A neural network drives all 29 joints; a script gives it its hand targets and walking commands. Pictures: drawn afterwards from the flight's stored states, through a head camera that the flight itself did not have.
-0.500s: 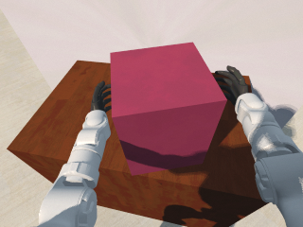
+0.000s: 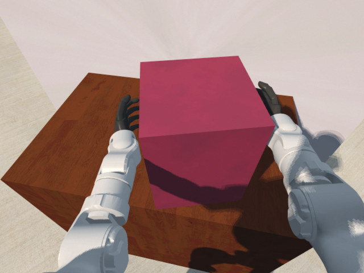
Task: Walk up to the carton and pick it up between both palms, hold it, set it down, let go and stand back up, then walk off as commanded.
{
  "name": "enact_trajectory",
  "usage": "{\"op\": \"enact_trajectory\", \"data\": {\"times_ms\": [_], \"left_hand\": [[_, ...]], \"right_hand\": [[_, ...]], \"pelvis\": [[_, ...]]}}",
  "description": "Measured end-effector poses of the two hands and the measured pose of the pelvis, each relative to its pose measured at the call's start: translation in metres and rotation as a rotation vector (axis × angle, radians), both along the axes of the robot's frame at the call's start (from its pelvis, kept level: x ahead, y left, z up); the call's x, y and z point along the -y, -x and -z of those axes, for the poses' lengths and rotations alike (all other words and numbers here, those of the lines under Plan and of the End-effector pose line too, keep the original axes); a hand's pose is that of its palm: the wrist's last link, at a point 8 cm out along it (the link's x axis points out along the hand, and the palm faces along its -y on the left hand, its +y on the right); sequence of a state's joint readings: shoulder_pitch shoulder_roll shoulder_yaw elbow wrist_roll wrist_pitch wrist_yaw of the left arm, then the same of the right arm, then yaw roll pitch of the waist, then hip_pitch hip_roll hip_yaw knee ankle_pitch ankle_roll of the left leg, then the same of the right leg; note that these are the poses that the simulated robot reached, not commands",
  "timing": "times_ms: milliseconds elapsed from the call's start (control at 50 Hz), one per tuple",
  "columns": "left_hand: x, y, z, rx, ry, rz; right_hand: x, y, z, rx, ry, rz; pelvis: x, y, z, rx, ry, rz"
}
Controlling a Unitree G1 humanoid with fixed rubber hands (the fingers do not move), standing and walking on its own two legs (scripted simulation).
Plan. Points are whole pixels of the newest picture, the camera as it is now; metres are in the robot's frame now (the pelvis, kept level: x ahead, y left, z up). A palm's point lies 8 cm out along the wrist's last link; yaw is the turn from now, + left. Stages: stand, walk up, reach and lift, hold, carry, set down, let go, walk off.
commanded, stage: reach and lift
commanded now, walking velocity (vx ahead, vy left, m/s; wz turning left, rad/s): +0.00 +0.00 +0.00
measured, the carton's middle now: (194, 137) +0.44 +0.08 +0.05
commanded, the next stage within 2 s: none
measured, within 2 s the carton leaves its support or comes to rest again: leaves its support in 1.52 s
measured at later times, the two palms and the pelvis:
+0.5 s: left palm (125, 131) +0.37 +0.22 +0.11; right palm (272, 118) +0.47 -0.09 +0.12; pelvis +0.01 -0.01 +0.00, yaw +0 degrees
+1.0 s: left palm (126, 131) +0.37 +0.22 +0.11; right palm (273, 121) +0.47 -0.09 +0.12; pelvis +0.03 +0.00 +0.01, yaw +0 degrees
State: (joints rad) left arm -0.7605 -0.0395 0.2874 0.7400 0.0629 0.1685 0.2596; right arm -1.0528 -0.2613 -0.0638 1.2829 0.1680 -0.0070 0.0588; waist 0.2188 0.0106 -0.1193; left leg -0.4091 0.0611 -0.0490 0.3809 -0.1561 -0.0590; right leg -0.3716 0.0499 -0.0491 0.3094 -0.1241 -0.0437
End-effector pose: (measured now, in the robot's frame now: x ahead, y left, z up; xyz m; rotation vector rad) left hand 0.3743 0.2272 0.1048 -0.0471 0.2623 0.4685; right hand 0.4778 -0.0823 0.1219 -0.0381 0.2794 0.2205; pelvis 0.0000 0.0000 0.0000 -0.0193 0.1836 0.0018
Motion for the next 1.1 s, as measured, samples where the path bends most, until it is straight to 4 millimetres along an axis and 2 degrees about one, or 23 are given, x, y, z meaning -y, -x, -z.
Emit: {"op": "enact_trajectory", "data": {"times_ms": [200, 460, 660, 1100], "left_hand": [[0.004, 0.0, -0.005, -0.006, -0.038, 0.009], [0.004, 0.002, -0.001, 0.035, 0.016, 0.003], [0.007, 0.006, -0.005, 0.039, -0.014, 0.026], [0.006, 0.0, -0.001, 0.022, -0.035, 0.041]], "right_hand": [[0.004, 0.001, -0.001, 0.011, -0.03, 0.007], [0.002, 0.006, -0.003, 0.049, -0.004, -0.004], [0.006, 0.015, -0.003, 0.092, -0.005, 0.004], [0.006, 0.014, 0.001, 0.105, 0.016, 0.014]], "pelvis": [[-0.001, -0.002, -0.001, 0.003, 0.001, 0.003], [0.008, -0.008, -0.003, 0.031, -0.012, 0.006], [0.003, -0.016, -0.006, 0.077, -0.017, 0.016], [-0.001, -0.025, -0.006, 0.095, -0.013, -0.003]]}}
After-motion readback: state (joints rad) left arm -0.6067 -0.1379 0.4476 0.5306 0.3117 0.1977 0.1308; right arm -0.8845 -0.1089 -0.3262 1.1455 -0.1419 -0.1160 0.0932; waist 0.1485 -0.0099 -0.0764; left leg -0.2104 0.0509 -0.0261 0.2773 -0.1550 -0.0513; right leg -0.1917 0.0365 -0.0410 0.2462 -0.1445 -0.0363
